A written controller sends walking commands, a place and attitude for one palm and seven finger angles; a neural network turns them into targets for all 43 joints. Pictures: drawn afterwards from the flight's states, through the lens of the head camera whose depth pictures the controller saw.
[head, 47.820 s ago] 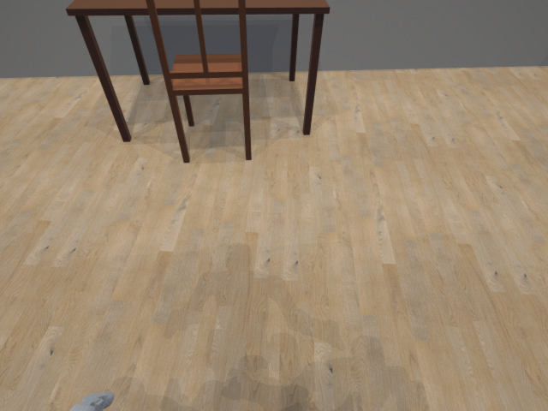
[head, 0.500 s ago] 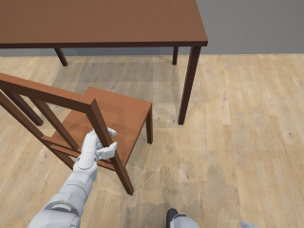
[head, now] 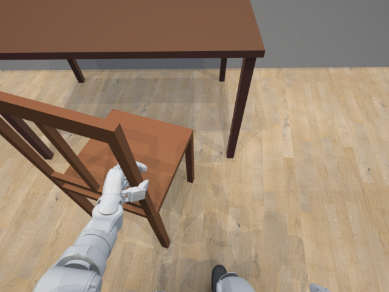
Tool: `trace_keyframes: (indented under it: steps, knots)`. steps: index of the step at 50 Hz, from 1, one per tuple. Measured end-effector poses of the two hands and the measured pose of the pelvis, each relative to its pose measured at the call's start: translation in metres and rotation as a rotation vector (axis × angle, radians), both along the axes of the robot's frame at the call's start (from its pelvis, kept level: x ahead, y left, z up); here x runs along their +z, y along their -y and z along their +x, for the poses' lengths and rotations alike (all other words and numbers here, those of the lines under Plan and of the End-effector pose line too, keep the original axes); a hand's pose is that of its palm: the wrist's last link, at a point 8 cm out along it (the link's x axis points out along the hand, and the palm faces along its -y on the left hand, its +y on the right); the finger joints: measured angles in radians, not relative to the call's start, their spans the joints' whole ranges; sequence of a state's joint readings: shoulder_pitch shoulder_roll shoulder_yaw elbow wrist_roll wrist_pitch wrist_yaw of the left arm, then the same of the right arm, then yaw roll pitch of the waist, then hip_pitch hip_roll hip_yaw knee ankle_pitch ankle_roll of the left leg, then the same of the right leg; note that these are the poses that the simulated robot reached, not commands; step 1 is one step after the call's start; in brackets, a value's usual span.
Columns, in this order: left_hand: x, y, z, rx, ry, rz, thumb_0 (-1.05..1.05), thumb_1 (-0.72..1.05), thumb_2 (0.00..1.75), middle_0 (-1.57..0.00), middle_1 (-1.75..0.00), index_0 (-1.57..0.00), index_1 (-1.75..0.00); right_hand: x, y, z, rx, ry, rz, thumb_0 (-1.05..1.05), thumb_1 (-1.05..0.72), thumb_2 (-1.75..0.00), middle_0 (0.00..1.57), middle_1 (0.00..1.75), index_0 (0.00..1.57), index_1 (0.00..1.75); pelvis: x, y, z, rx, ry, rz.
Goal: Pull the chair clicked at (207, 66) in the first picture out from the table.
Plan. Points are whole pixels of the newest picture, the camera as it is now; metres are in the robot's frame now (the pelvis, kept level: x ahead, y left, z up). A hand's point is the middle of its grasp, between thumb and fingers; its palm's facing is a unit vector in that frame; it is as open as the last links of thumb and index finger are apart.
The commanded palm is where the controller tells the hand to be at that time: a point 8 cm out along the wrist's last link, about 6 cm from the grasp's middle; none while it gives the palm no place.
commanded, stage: step backward, pulling the chair out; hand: left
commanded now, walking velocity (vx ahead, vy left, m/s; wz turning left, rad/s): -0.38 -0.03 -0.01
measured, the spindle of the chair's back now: (73, 160) +0.44 +0.32 -0.06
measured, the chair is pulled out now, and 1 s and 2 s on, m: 0.24 0.24 0.24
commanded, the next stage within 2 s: stop walking, hand still on the chair in 1.30 s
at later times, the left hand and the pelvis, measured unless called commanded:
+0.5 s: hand (139, 188) +0.35 +0.14 -0.05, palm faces +0.02 -0.98 -0.22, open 6.1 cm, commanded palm +0.34 +0.19 -0.04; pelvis +0.00 +0.00 +0.00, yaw +0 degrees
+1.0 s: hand (139, 188) +0.35 +0.14 -0.05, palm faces +0.03 -0.98 -0.22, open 6.1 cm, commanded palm +0.34 +0.19 -0.04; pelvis +0.00 +0.00 +0.00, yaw +0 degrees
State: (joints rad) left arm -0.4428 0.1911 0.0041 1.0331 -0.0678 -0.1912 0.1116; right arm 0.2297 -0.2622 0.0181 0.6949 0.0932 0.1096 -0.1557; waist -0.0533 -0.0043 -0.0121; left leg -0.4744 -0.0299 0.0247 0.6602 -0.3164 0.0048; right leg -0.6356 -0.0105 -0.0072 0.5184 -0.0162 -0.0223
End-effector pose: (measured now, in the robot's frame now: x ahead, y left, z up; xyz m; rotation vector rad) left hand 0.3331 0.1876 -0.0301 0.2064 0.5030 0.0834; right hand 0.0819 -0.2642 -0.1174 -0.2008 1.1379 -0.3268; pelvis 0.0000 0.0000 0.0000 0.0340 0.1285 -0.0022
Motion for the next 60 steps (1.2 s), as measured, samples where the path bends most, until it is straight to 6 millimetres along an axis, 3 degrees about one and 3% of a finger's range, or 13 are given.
trace_keyframes:
  steps: [14, 26, 36, 50, 60]
  knots:
    - [0.000, 0.000, 0.000, 0.002, 0.001, 0.002, 0.08, 0.54, 0.75, -0.22, -1.14, -0.50, -1.45, -0.005, -0.006, 0.007, 0.007, -0.004, 0.024, 0.01, -0.91, -0.90, 0.21, 0.30, 0.20, 0.30, -0.001, 0.003, 0.006, -0.002, 0.003, -0.002]
    - [0.000, -0.001, 0.001, -0.012, 0.000, 0.001, 0.07, 0.55, 0.75, -0.21, -1.15, -0.50, -1.45, 0.002, -0.004, 0.007, 0.004, 0.011, 0.002, 0.01, -0.91, -0.90, 0.21, 0.30, 0.20, 0.30, 0.001, -0.001, 0.004, -0.005, 0.002, 0.002]
    - [0.000, 0.000, 0.000, 0.007, 0.001, 0.003, 0.08, 0.54, 0.76, -0.22, -1.15, -0.50, -1.45, -0.006, -0.002, 0.009, 0.006, 0.005, 0.025, 0.01, -0.91, -0.90, 0.21, 0.30, 0.20, 0.30, -0.002, 0.006, 0.007, -0.006, 0.005, 0.001]
    - [0.000, 0.000, 0.001, 0.001, 0.001, 0.002, 0.08, 0.54, 0.75, -0.21, -1.16, -0.50, -1.45, 0.004, 0.005, -0.002, -0.010, 0.000, -0.010, 0.01, -0.91, -0.90, 0.21, 0.30, 0.20, 0.30, 0.001, 0.004, 0.001, -0.004, 0.002, 0.003]
    - [0.000, 0.000, 0.001, 0.001, 0.002, 0.005, 0.08, 0.54, 0.75, -0.22, -1.16, -0.50, -1.45, -0.001, 0.001, -0.003, -0.011, -0.006, 0.010, 0.01, -0.91, -0.90, 0.21, 0.30, 0.20, 0.30, -0.001, 0.005, 0.003, -0.007, 0.002, -0.002]
